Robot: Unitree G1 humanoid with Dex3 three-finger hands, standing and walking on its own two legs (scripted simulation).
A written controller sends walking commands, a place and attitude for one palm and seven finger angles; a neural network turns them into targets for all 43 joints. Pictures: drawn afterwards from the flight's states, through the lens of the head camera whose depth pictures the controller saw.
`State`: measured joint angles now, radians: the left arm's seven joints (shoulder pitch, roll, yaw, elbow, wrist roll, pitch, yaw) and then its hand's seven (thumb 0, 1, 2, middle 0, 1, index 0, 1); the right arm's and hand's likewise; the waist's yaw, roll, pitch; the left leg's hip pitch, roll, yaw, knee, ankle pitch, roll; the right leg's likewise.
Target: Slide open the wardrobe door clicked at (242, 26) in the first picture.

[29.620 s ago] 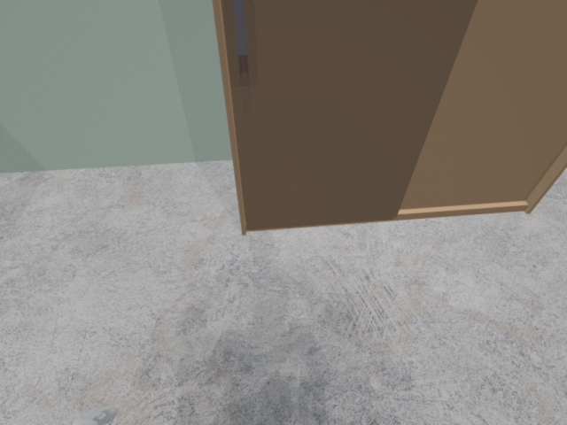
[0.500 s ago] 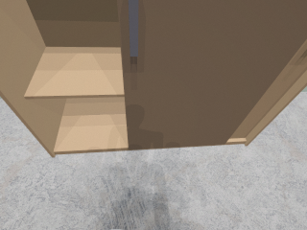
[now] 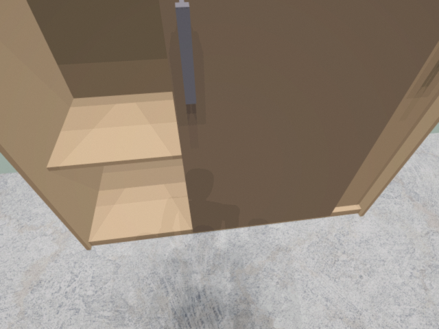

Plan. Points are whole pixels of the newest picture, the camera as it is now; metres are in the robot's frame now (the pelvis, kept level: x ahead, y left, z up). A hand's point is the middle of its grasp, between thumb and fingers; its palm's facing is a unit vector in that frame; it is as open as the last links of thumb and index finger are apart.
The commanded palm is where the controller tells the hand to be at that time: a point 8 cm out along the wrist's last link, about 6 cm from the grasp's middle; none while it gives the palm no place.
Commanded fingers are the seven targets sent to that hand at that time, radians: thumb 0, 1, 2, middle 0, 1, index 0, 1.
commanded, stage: let the arm hang, fingers relaxed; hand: left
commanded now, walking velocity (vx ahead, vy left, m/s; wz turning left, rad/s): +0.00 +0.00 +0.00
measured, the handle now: (186, 55) +0.64 +0.11 +0.19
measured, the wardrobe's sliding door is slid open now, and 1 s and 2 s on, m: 0.50 0.50 0.50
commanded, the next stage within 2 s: look to check the result in 0.26 s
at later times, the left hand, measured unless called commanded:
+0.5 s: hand out of the picture +0.01 +0.17 -0.18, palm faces +0.02 -0.98 -0.17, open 7.3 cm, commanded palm none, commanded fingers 0.00 0.90 0.90 -0.20 -0.30 -0.20 -0.30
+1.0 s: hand out of the picture +0.02 +0.18 -0.18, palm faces +0.01 -0.98 -0.18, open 7.3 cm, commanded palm none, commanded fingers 0.00 0.90 0.90 -0.20 -0.30 -0.20 -0.30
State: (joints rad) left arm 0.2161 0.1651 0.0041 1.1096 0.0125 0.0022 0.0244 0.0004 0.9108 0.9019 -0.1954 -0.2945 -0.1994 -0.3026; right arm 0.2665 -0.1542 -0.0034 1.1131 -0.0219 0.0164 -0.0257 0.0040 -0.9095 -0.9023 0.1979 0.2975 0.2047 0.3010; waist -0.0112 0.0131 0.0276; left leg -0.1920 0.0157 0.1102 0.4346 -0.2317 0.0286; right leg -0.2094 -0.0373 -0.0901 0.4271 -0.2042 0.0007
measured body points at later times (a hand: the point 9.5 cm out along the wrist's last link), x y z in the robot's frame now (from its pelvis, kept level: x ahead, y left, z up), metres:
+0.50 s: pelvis +0.01 +0.01 +0.00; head +0.03 +0.01 +0.45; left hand +0.01 +0.22 -0.16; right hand +0.00 -0.21 -0.16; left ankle +0.00 +0.10 -0.74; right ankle +0.02 -0.12 -0.74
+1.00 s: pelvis +0.02 +0.01 +0.00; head +0.03 +0.01 +0.45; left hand +0.02 +0.23 -0.16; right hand +0.01 -0.21 -0.16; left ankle +0.00 +0.10 -0.74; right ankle +0.02 -0.12 -0.74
